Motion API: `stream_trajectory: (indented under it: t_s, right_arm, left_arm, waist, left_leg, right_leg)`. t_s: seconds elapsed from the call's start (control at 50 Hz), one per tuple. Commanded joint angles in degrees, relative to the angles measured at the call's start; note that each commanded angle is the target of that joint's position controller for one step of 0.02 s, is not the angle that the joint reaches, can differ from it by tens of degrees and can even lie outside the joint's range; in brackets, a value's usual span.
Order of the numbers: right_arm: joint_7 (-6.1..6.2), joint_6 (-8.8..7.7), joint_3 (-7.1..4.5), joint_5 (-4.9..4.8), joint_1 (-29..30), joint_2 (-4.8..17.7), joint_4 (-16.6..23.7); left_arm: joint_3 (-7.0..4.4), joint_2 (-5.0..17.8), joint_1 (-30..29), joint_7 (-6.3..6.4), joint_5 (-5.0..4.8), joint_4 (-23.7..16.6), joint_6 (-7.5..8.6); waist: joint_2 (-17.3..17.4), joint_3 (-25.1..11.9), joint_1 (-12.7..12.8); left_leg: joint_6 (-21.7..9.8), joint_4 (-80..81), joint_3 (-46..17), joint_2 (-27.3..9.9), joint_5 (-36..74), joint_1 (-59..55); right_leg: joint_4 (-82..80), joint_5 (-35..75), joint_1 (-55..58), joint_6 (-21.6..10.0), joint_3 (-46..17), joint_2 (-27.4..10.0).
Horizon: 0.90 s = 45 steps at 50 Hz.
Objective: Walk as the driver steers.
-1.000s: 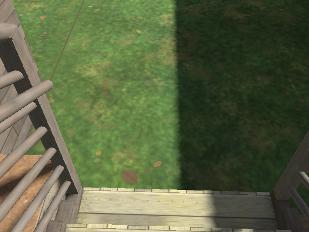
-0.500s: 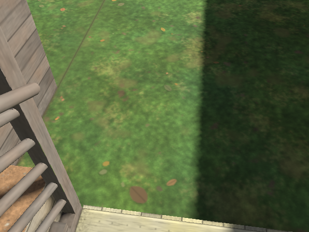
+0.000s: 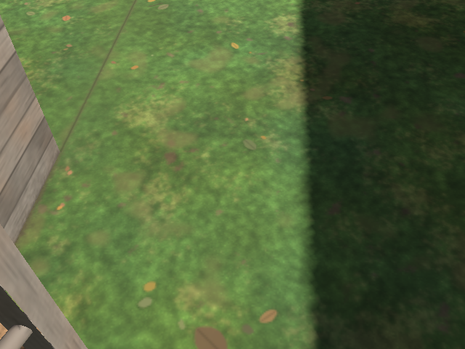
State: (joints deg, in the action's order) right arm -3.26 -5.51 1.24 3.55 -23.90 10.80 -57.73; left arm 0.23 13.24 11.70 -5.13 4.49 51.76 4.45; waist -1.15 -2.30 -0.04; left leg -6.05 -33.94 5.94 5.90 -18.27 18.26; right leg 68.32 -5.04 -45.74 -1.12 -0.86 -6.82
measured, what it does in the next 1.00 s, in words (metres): steps on the spot, turning right: right foot, then left foot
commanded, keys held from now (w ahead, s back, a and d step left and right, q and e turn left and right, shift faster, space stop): no key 0.40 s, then e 0.50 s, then w+e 0.10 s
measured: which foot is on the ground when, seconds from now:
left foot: down 0.00-0.14, up 0.16-0.28, down 0.30-0.84, up 0.86-1.00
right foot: up 0.00-0.08, down 0.10-0.54, up 0.56-0.82, down 0.84-1.00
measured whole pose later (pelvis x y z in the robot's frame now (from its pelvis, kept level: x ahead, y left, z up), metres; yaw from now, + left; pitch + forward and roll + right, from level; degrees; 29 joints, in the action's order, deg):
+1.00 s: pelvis +0.03 -0.03 +0.01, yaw -16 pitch +3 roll +0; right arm 1.0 -1.7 -3.9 4.7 -11.0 16.3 -40.6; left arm -3.9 15.5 17.4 -3.0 2.1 47.9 5.1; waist 1.0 -0.9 -0.7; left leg 1.5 -70.1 -3.6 -2.4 -25.5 35.3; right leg 31.5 -16.5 -18.3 -6.3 2.8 4.5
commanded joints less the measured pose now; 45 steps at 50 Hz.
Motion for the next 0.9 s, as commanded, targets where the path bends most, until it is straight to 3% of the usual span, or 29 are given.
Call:
stream_trajectory:
  t_s: [0.02, 0.1, 0.12, 0.14, 0.16, 0.2, 0.22, 0.24, 0.26, 0.3, 0.32, 0.34, 0.36, 0.38, 0.4, 0.42, 0.44, 0.52, 0.6, 0.64, 0.68, 0.76, 0.78, 0.8, 0.82, 0.84, 0.86, 0.88, 0.9]
  right_arm:
    - [-1.06, -1.81, -0.95, 0.46, 8.85, 7.81, 5.72]
    - [-3.14, -1.42, -1.54, -3.3, 20.66, 12.45, 9.56]
    - [-3.16, -0.72, -4.86, -4.49, 10.61, 15.47, 8.32]
    - [-3.06, -0.57, -3.31, -4.48, 3.24, 8.78, 8.61]
    - [-1.68, 0.09, -3.27, -2.61, 10.41, 8.54, 11.5]
    - [0.25, 0.48, -2.57, -0.43, 7.49, 3.59, 10.15]
    - [0.95, 0.5, -1.42, 0.23, 5.55, 0.23, 8.88]
    - [0.67, 0.54, -0.25, 0.46, 2.12, -2.54, 7.44]
    - [-1.05, 0.68, 0.3, 0.75, -6.08, -3.24, 3.86]
    - [-2.99, 0.61, -1.95, -2.45, -13.96, 1.99, 2.52]
    - [-2.91, 0.24, -1.77, -4.12, -8.6, 4.39, 3.36]
    - [-3.26, 0.43, -1.7, -5.73, 6.26, 11.1, 7.37]
    - [-3.42, 1.11, -2.42, -4.97, 12.19, 14.59, 9.56]
    - [-3.33, 1.23, -2.46, -4.82, 14.01, 14.88, 10.93]
    - [-2.5, 1.22, -2.57, -4.43, 13.21, 12.28, 11.03]
    - [-2.9, 1.34, -2.17, -5.6, 14.19, 11.33, 11.18]
    - [-2.92, 1.88, -2.52, -4.85, 12.64, 11.17, 10.7]
    - [1.03, 2.28, -4.68, -2.94, 8.57, 12.06, 12.06]
    - [5.36, 1.12, -6.62, 0.56, 5.93, 13.01, 14.87]
    - [6.67, 0.75, -5.72, 0.84, 6.19, 10.37, 15.42]
    - [7.2, 0.06, -6.33, -3.67, 6.81, 12.29, 15.85]
    - [6.37, -0.12, -8.22, -0.32, 9.32, 16.94, 17.65]
    - [5.93, 0.09, -8.47, -0.3, 10.88, 16.93, 18.48]
    - [5.05, -0.42, -8.48, 2.41, 16.0, 17.31, 20.43]
    - [4.44, 0.14, -8.43, 0.47, 17.15, 16.26, 19.58]
    - [3.58, 0.48, -7.71, 1.02, 14.48, 13.06, 19.38]
    - [3.2, 0.68, -6.33, -0.01, 10.91, 7.14, 23.39]
    - [3.95, 1.52, -6.56, -2.93, 15.85, 8.84, 25.53]
    - [4.57, 2.4, -6.36, -3.88, 17.86, 9.0, 25.42]
  left_arm:
    - [-0.78, 1.6, 20.3, -1.76, 0.34, 5.03, -0.33]
    - [-3.42, 6.44, 25.4, 1.59, -3.46, 4.51, 0.5]
    - [-3.69, 12.72, 19.0, 1.77, -6.9, 0.85, 0.04]
    - [-2.93, 9.78, 11.7, 1.11, -6.0, -1.15, 1.02]
    - [-2.27, 7.45, 15.02, 1.89, -2.98, -0.75, 1.91]
    - [-1.89, 8.74, 9.43, 3.05, -2.49, -0.83, 2.15]
    - [0.23, 4.02, 4.98, 3.14, -2.64, -2.25, 1.57]
    - [1.63, 1.94, 2.02, 2.86, -3.63, -2.66, 1.14]
    - [3.14, 0.92, -3.84, 1.87, -1.83, -2.54, 0.89]
    - [2.88, 8.09, -12.73, 0.78, -4.54, -4.34, 1.42]
    - [2.65, 7.89, -6.85, -0.15, -5.45, -1.34, 1.37]
    - [1.36, 8.78, 7.45, -1.35, -6.66, 1.83, 0.93]
    - [0.42, 11.63, 11.56, -1.2, -6.08, 3.58, 0.55]
    - [-0.63, 13.16, 9.73, -1.06, -4.27, 3.23, 0.52]
    - [-1.08, 12.42, 4.76, -1.14, -4.95, 2.4, 0.41]
    - [-0.76, 9.09, 5.69, -0.3, -4.87, 2.15, 0.78]
    - [-0.97, 9.25, 4.76, -0.24, -5.35, 2.72, 0.68]
    - [-3.03, 8.85, -5.64, 1.08, -4.23, -2.98, -0.52]
    - [-3.41, 6.65, -2.58, 5.69, -0.45, -6.44, -0.02]
    - [-2.51, 5.25, -5.61, 6.58, 0.15, -8.85, -0.8]
    - [-0.51, 1.83, -9.57, 5.22, -1.18, -10.13, -1.64]
    - [-0.56, 4.28, -5.43, 4.06, -1.72, -9.67, -1.33]
    - [-1.03, 5.26, -2.71, 4.38, -2.08, -9.15, -1.27]
    - [-1.38, 5.43, 3.04, 4.18, -0.78, -7.47, -1.34]
    - [-3.55, 9.01, 4.62, 4.4, -2.35, -7.81, -0.49]
    - [-5.92, 13.46, 7.36, 5.5, -1.49, -6.76, 0.14]
    - [-8.81, 23.31, 14.14, 6.88, -0.3, -7.78, 1.28]
    - [-8.88, 21.35, 20.11, 4.82, 0.77, -6.29, 2.07]
    - [-8.67, 18.84, 15.62, 3.27, -0.03, -6.46, 2.27]
  waist:
    - [2.79, -0.42, 9.58]
    - [-0.82, -2.09, 16.31]
    - [-11.97, -5.51, 8.51]
    - [-11.15, -7.31, 3.45]
    - [-14.58, -0.71, 8.02]
    - [-2.48, -1.72, 3.27]
    - [1.95, -3.81, 0.22]
    - [0.78, -4.57, -2.42]
    - [-0.68, -5.08, -7.01]
    - [1.74, -0.87, -15.25]
    - [3.58, 0.72, -10.73]
    - [5.88, -3.37, 2.39]
    - [4.14, -4.65, 4.56]
    - [2.75, -7.06, 4.72]
    - [-0.1, -6.47, 3.44]
    - [4.66, -7.06, 5.57]
    - [3.77, -2.64, 4.0]
    - [3.46, -3.21, 0.27]
    - [12.59, 1.97, -2.99]
    - [6.37, 3.52, -3.75]
    - [2.71, 2.58, -5.69]
    - [10.16, -0.69, -4.95]
    - [9.35, -1.73, -3.75]
    - [8.96, -3.03, -0.28]
    - [4.07, -4.45, 2.3]
    - [-1.87, -7.37, 2.38]
    - [-14.36, -13.82, 0.82]
    - [-2.05, -10.59, 6.36]
    - [-1.72, -2.58, 4.77]
  left_leg:
    - [-4.3, 0.48, -7.28, -12.15, 44.94, 26.03]
    - [4.04, -18.92, -10.38, -12.58, 62.45, 23.23]
    - [8.86, -34.58, -10.28, -7.97, 47.32, 18.39]
    - [12.55, -41.56, -10.36, -6.48, 10.52, 23.95]
    - [13.06, -45.74, -13.52, -5.74, -24.67, 33.11]
    - [9.25, -48.48, -13.67, -7.21, -22.07, 34.53]
    - [9.87, -43.73, -13.25, -8.25, -18.56, 30.25]
    - [11.82, -37.19, -9.55, -8.35, -9.55, 24.02]
    - [12.26, -44.57, -9.9, -8.63, 11.2, 3.73]
    - [14.56, -33.13, -1.14, -4.03, 19.28, -15.53]
    - [13.4, -14.32, -2.98, -4.07, 24.64, -9.21]
    - [8.19, -7.83, -13.83, -6.62, 29.56, 2.32]
    - [6.75, -4.82, -12.29, -6.72, 28.0, 2.54]
    - [6.61, -4.03, -10.93, -6.49, 26.81, 1.06]
    - [8.07, -1.33, -9.93, -6.09, 25.85, 0.96]
    - [7.36, -1.48, -10.02, -6.62, 24.02, 1.61]
    - [6.72, 0.75, -10.65, -7.27, 22.07, 3.23]
    - [1.2, 2.07, -9.67, -9.88, 25.29, -3.54]
    - [-15.31, 11.87, -22.94, -28.98, 32.93, -2.39]
    - [-12.41, 11.14, -21.93, -29.74, 31.46, -7.75]
    - [-7.19, 10.33, -16.57, -24.5, 30.16, -15.61]
    - [-5.85, 9.79, -11.22, -23.51, 31.27, -8.49]
    - [-5.61, 8.62, -12.18, -24.73, 28.25, -7.54]
    - [-3.62, 3.24, -12.11, -26.06, 27.57, -2.83]
    - [-2.17, -0.76, -8.14, -23.21, 21.65, 0.59]
    - [2.72, -12.75, -2.15, -18.03, 11.96, 6.5]
    - [9.25, -31.6, 1.28, -8.26, -24.86, 21.12]
    - [9.52, -34.5, -10.38, -5.89, -27.55, 27.86]
    - [9.68, -39.09, -13.17, -6.58, -23.5, 30.94]
  right_leg:
    - [0.81, 8.94, 28.82, 1.66, 3.42, 3.07]
    - [-18.36, 5.91, 43.87, 1.76, 3.53, 5.4]
    - [-26.8, 29.78, 40.92, -8.79, -10.29, 0.6]
    - [-31.51, 30.9, 37.39, -17.42, -20.6, -7.28]
    - [-38.41, 6.61, 29.29, -20.06, -35.34, -12.45]
    - [-30.61, 11.9, 24.52, -19.54, -30.49, -11.62]
    - [-29.33, 10.02, 18.92, -16.1, -26.37, -8.81]
    - [-29.08, 10.3, 13.83, -13.02, -21.51, -5.09]
    - [-27.24, 9.19, -3.13, -9.24, -15.12, -2.22]
    - [-26.46, 12.38, -15.98, -2.96, -1.69, 4.81]
    - [-27.09, 9.02, -3.62, -0.47, -1.4, 4.9]
    - [-25.28, 1.6, 14.66, 2.91, -0.57, 5.66]
    - [-23.98, 1.69, 21.66, 2.79, -0.39, 5.65]
    - [-23.86, 4.71, 24.4, 2.01, -0.18, 5.11]
    - [-25.27, 8.91, 26.87, 0.86, -0.34, 4.58]
    - [-27.13, 4.31, 29.14, 2.31, 0.53, 4.19]
    - [-27.77, 1.19, 29.01, 2.84, 1.33, 5.08]
    - [-28.06, 6.2, 26.12, 0.49, 0.45, 7.02]
    - [-2.87, -23.88, 17.62, 1.29, 1.36, 7.22]
    - [5.19, -25.69, 8.7, 1.89, -3.07, 3.85]
    - [-15.05, -24.25, 5.77, 5.96, 2.51, 2.41]
    - [-20.86, -16.47, 16.63, 5.54, 9.36, 5.54]
    - [-24.58, -14.56, 19.38, 3.97, 8.87, 5.92]
    - [-23.46, -7.31, 27.02, 2.3, 4.29, 4.12]
    - [-35.14, -1.23, 33.89, 0.17, 9.25, 7.87]
    - [-37.78, 17.77, 45.47, -3.04, 4.94, 6.73]
    - [-40.91, 54.49, 60.47, -16.94, -19.18, -10.02]
    - [-44.86, 46.65, 58.88, -21.66, -27.55, -16.8]
    - [-46.06, 37.31, 51.34, -22.02, -25.23, -16.63]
